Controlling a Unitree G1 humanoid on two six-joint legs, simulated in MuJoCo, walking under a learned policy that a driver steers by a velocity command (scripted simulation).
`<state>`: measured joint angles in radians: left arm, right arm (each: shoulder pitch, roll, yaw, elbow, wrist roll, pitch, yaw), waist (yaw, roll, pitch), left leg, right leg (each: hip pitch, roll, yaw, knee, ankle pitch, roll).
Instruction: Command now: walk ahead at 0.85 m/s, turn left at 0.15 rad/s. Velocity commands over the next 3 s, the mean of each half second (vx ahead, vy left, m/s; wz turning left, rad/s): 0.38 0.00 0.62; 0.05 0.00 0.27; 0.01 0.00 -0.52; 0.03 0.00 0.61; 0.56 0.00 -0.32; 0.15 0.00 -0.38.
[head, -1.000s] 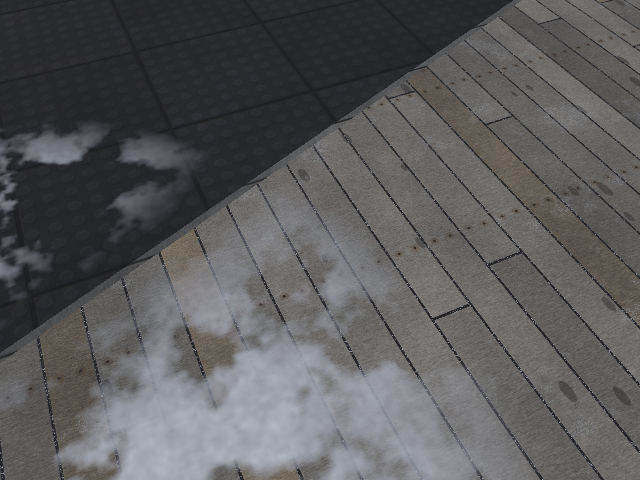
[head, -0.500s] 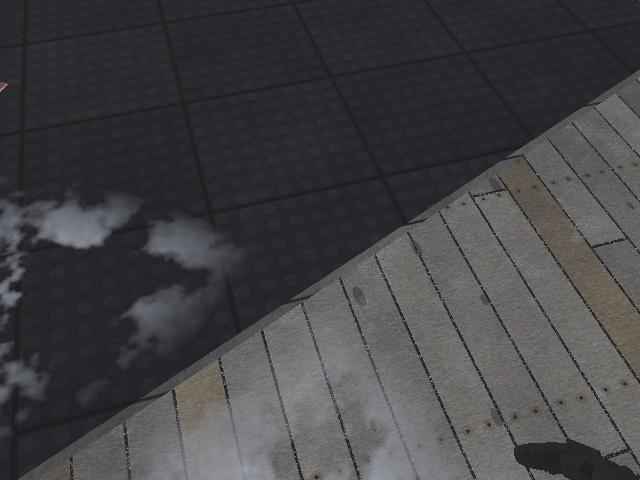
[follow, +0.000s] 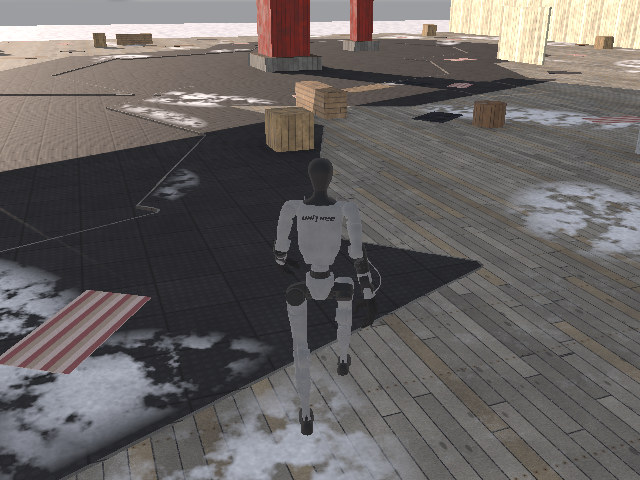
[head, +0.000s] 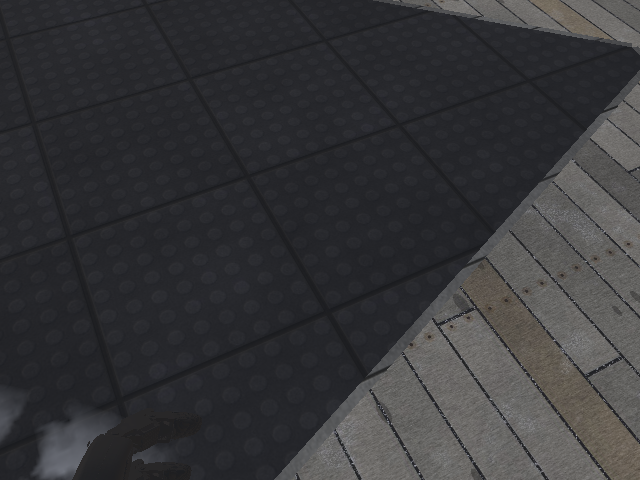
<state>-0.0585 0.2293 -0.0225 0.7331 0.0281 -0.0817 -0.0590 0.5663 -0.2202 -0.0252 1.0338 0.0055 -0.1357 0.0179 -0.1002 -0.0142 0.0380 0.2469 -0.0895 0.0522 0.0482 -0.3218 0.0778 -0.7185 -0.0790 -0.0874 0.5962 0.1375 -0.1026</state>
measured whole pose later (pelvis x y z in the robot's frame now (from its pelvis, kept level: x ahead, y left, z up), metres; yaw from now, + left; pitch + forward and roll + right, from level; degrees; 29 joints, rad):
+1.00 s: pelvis +0.41 +0.01 +0.00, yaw +25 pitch +1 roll +1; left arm 0.22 0.28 0.06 0.82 -0.03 0.02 0.01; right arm 0.08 -0.22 -0.03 0.64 -0.02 0.02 -0.04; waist 0.04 0.00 0.01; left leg -0.35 -0.05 0.00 0.54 -0.21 0.04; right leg -0.35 -0.04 -0.02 0.77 -0.40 0.03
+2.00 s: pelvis +0.44 -0.03 +0.02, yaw +31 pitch +2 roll +1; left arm 0.22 0.27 0.07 0.66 0.01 -0.02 0.03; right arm 0.21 -0.36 -0.12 0.65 0.02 0.04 -0.02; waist 0.01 0.04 -0.01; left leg -0.59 -0.03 -0.11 1.16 -0.33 -0.06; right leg -0.22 0.03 -0.01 0.42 -0.23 -0.05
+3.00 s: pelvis +0.71 +0.13 +0.01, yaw +8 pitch +0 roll -1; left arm 0.10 0.23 0.02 0.66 0.03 -0.01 0.01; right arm 0.19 -0.30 -0.03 0.74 0.02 0.03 -0.03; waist -0.01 0.04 0.08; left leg -0.54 0.11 -0.04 0.97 -0.35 -0.09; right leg -0.32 0.06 -0.10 0.44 -0.13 -0.09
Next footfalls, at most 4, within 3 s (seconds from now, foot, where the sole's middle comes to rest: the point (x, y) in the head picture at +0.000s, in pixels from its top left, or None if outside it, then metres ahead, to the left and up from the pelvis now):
0.08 right None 0.30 -0.10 -0.76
0.52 left None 0.44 0.14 -0.76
1.04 right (357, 470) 0.47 -0.09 -0.76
1.50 left None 0.47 0.14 -0.76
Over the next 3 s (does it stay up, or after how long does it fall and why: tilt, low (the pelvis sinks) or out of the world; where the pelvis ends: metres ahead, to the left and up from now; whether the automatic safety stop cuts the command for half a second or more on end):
stays up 0.71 0.13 0.01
